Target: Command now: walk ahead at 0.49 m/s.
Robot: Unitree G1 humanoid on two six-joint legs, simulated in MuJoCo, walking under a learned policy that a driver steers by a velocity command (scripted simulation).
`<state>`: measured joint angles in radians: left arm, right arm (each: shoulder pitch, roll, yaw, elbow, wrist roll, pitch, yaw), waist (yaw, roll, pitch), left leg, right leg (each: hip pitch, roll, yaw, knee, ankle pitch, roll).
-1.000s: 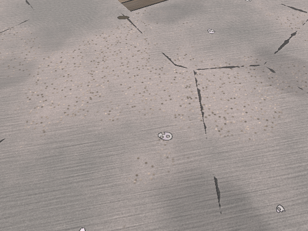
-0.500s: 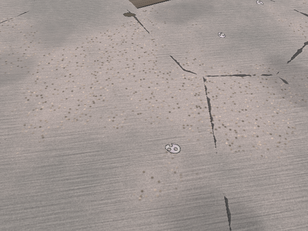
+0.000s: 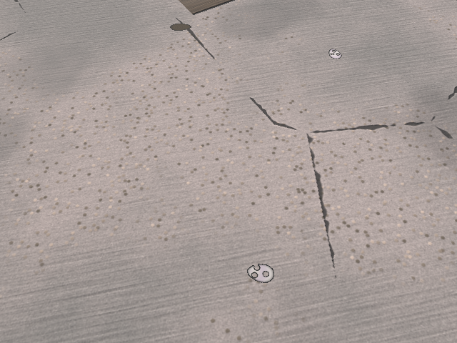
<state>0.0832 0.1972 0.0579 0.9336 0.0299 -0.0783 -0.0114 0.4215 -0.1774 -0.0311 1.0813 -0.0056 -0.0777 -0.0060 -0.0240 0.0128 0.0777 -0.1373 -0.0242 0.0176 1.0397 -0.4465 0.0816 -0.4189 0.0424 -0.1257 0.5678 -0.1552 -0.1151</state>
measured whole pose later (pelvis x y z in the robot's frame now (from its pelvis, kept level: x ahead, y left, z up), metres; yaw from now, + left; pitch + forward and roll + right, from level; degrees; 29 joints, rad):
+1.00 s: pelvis +0.55 +0.03 +0.01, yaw +13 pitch +2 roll +1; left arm -0.04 0.20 0.03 0.78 0.02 -0.06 -0.02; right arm 0.47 -0.21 -0.07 0.98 -0.02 -0.06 -0.01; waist -0.11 -0.02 0.04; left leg 0.02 -0.10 -0.14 0.32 -0.36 0.07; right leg -0.52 -0.02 0.01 0.55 -0.10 0.01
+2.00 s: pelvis +0.99 +0.27 +0.02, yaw +43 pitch +1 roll +1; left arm 0.11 0.25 0.03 0.75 0.03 -0.02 -0.03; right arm 0.40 -0.25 -0.04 0.87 -0.01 -0.06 0.00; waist -0.05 -0.05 0.05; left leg 0.04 -0.14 -0.06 0.22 -0.27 0.12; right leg -0.63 -0.08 -0.04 0.68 -0.02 0.00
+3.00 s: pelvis +1.06 +0.37 +0.02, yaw +10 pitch +0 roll -1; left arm 0.17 0.30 0.07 0.73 0.00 0.09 -0.05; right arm 0.23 -0.27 -0.04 0.73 -0.03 0.01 -0.02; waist -0.02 -0.01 0.07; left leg -0.21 0.05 0.13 0.47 -0.26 0.02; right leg -0.35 0.01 0.00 0.82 -0.46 0.04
